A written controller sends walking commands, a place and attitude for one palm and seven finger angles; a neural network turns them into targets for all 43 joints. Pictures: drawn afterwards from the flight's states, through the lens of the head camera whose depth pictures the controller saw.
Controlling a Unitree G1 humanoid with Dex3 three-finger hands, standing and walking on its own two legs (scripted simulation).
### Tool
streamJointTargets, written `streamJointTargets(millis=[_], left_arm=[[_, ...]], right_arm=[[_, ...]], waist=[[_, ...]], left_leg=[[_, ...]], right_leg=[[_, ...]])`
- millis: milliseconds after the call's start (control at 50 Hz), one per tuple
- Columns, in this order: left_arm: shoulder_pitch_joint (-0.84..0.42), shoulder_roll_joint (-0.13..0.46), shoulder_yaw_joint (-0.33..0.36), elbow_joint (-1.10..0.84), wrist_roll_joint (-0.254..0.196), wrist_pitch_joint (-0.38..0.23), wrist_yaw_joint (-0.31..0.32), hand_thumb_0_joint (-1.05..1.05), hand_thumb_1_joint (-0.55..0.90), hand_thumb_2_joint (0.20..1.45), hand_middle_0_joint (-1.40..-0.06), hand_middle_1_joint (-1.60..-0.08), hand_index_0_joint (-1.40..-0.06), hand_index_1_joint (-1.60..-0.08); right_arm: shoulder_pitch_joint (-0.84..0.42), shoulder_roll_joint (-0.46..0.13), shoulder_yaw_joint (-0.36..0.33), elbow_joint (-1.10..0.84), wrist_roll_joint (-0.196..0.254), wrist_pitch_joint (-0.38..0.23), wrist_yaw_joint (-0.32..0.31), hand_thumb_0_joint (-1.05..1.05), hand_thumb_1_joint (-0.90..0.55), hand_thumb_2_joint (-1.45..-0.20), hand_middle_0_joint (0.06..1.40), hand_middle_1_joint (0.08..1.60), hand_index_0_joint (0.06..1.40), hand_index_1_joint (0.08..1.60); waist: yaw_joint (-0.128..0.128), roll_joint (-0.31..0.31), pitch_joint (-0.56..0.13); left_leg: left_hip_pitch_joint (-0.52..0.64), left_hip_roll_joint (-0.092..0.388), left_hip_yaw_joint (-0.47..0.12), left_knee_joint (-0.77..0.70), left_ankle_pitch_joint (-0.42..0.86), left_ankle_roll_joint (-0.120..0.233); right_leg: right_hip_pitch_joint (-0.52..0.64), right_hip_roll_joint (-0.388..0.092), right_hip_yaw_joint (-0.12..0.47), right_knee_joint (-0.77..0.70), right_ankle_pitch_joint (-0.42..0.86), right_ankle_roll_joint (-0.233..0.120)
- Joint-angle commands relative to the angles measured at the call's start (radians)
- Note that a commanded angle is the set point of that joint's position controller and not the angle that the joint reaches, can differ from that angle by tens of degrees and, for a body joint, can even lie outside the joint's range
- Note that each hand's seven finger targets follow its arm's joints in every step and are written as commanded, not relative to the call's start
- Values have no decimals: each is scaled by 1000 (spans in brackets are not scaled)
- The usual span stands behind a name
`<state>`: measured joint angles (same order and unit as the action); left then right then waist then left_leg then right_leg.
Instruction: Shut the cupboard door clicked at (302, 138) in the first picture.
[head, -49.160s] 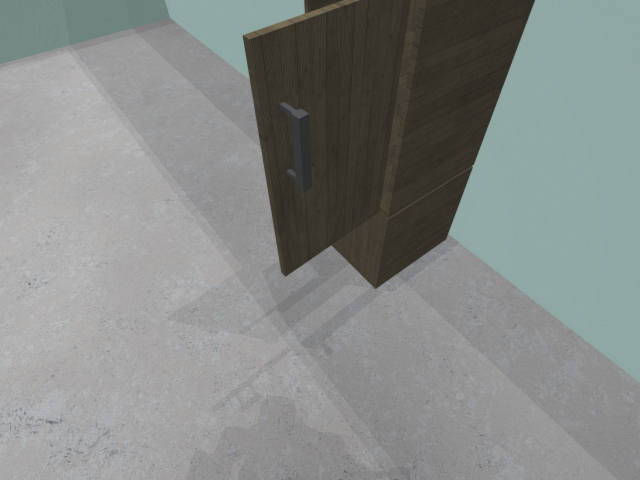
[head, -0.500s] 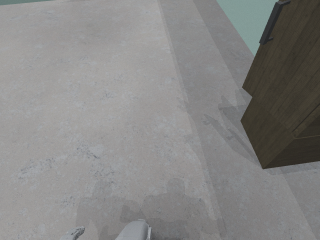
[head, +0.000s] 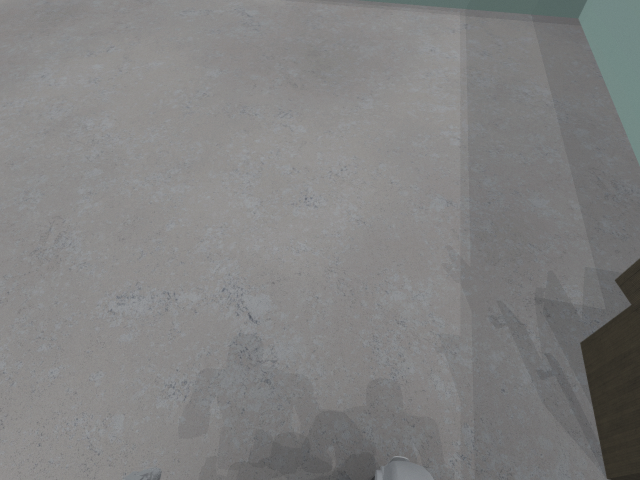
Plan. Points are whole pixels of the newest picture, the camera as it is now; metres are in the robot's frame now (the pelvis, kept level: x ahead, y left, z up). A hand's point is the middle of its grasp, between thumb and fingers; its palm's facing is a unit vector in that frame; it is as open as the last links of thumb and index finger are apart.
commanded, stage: walk to a spot facing it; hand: left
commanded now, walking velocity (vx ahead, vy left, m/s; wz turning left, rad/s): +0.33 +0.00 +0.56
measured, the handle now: out of the picture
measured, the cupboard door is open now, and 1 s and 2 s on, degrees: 20 20 20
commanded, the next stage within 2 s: turn to face it in 0.44 s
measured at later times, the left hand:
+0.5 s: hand out of the picture +0.08 +0.17 -0.19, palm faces +0.40 -0.90 -0.17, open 7.3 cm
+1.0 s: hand (191, 324) +0.38 +0.26 -0.17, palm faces +0.22 -0.95 -0.20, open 7.4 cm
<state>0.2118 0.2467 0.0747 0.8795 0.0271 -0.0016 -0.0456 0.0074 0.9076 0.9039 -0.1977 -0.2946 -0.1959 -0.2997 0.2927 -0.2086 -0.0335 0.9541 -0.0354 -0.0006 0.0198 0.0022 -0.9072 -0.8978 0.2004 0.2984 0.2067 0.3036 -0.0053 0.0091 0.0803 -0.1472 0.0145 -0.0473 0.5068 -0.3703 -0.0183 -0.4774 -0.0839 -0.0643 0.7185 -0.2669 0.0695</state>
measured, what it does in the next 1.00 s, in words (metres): walks ahead: right foot, then left foot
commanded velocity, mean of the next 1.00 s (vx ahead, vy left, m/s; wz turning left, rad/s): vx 0.13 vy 0.00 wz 0.01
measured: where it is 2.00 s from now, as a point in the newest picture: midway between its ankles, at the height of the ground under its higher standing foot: (298, 398)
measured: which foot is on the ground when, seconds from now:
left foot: down 0.00-0.04, up 0.06-0.46, down 0.48-0.96, up 0.98-1.00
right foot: up 0.00-0.02, down 0.04-0.48, up 0.50-0.94, down 0.96-1.00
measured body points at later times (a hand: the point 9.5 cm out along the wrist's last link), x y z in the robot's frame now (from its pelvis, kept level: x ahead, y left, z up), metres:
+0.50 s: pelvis +0.20 +0.03 -0.02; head +0.25 +0.07 +0.43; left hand +0.06 +0.22 -0.17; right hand +0.43 -0.14 -0.14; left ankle +0.26 +0.13 -0.74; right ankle +0.10 -0.12 -0.71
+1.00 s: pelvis +0.34 +0.06 -0.01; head +0.38 +0.07 +0.44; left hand +0.36 +0.31 -0.16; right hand +0.42 -0.17 -0.17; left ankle +0.25 +0.13 -0.72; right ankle +0.37 -0.04 -0.73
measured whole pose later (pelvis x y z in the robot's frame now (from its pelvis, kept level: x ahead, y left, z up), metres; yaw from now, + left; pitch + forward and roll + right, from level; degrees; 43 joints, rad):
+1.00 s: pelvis +0.34 +0.06 -0.01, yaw +11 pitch +0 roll -1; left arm 0.19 0.17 0.06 0.94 0.03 0.02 -0.01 0.00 0.91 0.90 -0.20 -0.29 -0.20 -0.30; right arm 0.24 -0.20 -0.04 1.00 -0.02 0.03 -0.02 0.00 -0.92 -0.90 0.20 0.30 0.20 0.30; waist 0.00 0.03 0.08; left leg -0.25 0.08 0.18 0.80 -0.50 0.00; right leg -0.33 0.02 -0.06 0.64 -0.31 -0.03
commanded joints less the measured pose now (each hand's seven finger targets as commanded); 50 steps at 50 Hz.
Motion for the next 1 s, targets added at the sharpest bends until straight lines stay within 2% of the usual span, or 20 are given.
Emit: streamJointTargets(millis=[0,20,60,100,140,220,340,380,420,440,460,480,500,540,600,820,900,920,940,980], left_arm=[[311,186,57,7,14,-47,22,0,900,900,-200,-300,-200,-300],[371,274,68,5,20,-51,39,0,900,900,-200,-300,-200,-300],[184,207,50,-36,11,-50,56,0,900,900,-200,-300,-200,-300],[86,90,20,-38,9,-63,58,0,900,900,-200,-300,-200,-300],[120,54,15,-12,10,-78,61,0,900,900,-200,-300,-200,-300],[223,45,13,52,9,-90,66,0,900,900,-200,-300,-200,-300],[230,84,16,69,6,-83,66,0,900,900,-200,-300,-200,-300],[211,114,21,62,3,-79,65,0,900,900,-200,-300,-200,-300],[167,147,30,51,-3,-72,63,0,900,900,-200,-300,-200,-300],[154,148,31,29,-10,-67,56,0,900,900,-200,-300,-200,-300],[152,82,24,-20,-22,-59,37,0,900,900,-200,-300,-200,-300],[49,102,14,-82,-17,-50,44,0,900,900,-200,-300,-200,-300],[34,75,19,-93,-14,-50,56,0,900,900,-200,-300,-200,-300],[59,54,12,-37,-2,-35,51,0,900,900,-200,-300,-200,-300],[175,0,-7,50,1,-6,52,0,900,900,-200,-300,-200,-300],[6,4,-2,20,-1,38,44,0,900,900,-200,-300,-200,-300],[75,27,13,18,0,26,37,0,900,900,-200,-300,-200,-300],[138,86,24,30,5,12,42,0,900,900,-200,-300,-200,-300],[198,162,39,47,9,-4,52,0,900,900,-200,-300,-200,-300],[177,164,44,36,-4,-3,77,0,900,900,-200,-300,-200,-300]], right_arm=[[-97,-144,-52,-96,21,-25,-14,0,-900,-900,200,300,200,300],[-78,-67,-38,-129,32,-26,-8,0,-900,-900,200,300,200,300],[-72,-94,-52,-113,10,-21,-3,0,-900,-900,200,300,200,300],[-77,-79,-48,-70,4,-16,8,0,-900,-900,200,300,200,300],[-71,-44,-39,-52,9,-11,16,0,-900,-900,200,300,200,300],[-166,-3,-28,-86,10,-3,27,0,-900,-900,200,300,200,300],[-275,-7,-11,-146,11,-6,45,0,-900,-900,200,300,200,300],[-246,-29,-15,-149,10,-10,41,0,-900,-900,200,300,200,300],[-83,-89,-35,-115,3,-14,30,0,-900,-900,200,300,200,300],[53,-160,-54,-87,0,-16,20,0,-900,-900,200,300,200,300],[152,-316,-92,-71,-9,-22,6,0,-900,-900,200,300,200,300],[191,-361,-93,-60,13,-15,-8,0,-900,-900,200,300,200,300],[125,-335,-83,-80,12,-20,-18,0,-900,-900,200,300,200,300],[-44,-210,-46,-126,11,-34,-33,0,-900,-900,200,300,200,300],[-80,-122,-10,-93,15,-55,-49,0,-900,-900,200,300,200,300],[-44,-124,-26,-8,6,-8,-59,0,-900,-900,200,300,200,300],[-52,-143,-38,-16,13,3,-59,0,-900,-900,200,300,200,300],[-56,-125,-41,-28,23,3,-53,0,-900,-900,200,300,200,300],[-71,-74,-36,-59,29,0,-49,0,-900,-900,200,300,200,300],[-111,-69,-26,-87,27,13,-59,0,-900,-900,200,300,200,300]], waist=[[157,-163,-79],[173,-451,-126],[62,-312,-44],[6,-158,-42],[3,-149,-78],[33,-103,-71],[41,-139,-32],[15,-153,-44],[-73,-125,-135],[-147,-30,-225],[-170,266,-305],[-184,135,-315],[-137,59,-267],[-63,111,-141],[10,80,-169],[-1,130,-17],[36,71,-70],[62,-55,-106],[76,-243,-139],[75,-236,-189]], left_leg=[[-476,-10,-17,233,-184,93],[-576,-115,40,627,-302,63],[-597,6,-50,871,-101,63],[-516,67,-30,843,78,44],[-502,76,17,763,104,31],[-571,72,80,585,80,17],[-479,47,171,251,95,47],[-365,8,209,202,73,72],[-91,-54,236,97,113,99],[185,-2,143,26,191,133],[397,345,-389,-47,401,280],[380,443,-541,-130,466,349],[244,435,-466,-148,314,321],[-3,333,-294,-203,256,242],[-9,242,-77,-178,600,191],[-40,302,89,-144,553,178],[-25,265,149,55,518,104],[-116,193,203,231,407,49],[-329,40,265,481,-93,-16],[-473,27,42,686,-261,-29]], right_leg=[[575,-95,142,-280,-215,-49],[580,-382,603,-548,-515,-139],[337,-404,660,-626,-692,-172],[260,-301,288,-545,-312,-133],[332,-264,105,-492,21,-138],[495,-273,-27,-447,412,-158],[540,-290,-155,-394,568,-144],[521,-307,-184,-318,718,-139],[437,-276,-250,-64,756,-104],[250,-240,-253,181,543,-70],[-113,-50,-214,540,-268,0],[-221,-23,-27,646,-360,-14],[-226,-42,23,678,-303,-20],[-171,-90,69,608,-172,-18],[-45,-59,66,439,-69,-12],[90,35,15,46,-27,-42],[254,63,-6,-179,132,-73],[371,-26,149,-244,392,-119],[504,-259,428,-309,788,-255],[549,-285,516,-324,826,-354]])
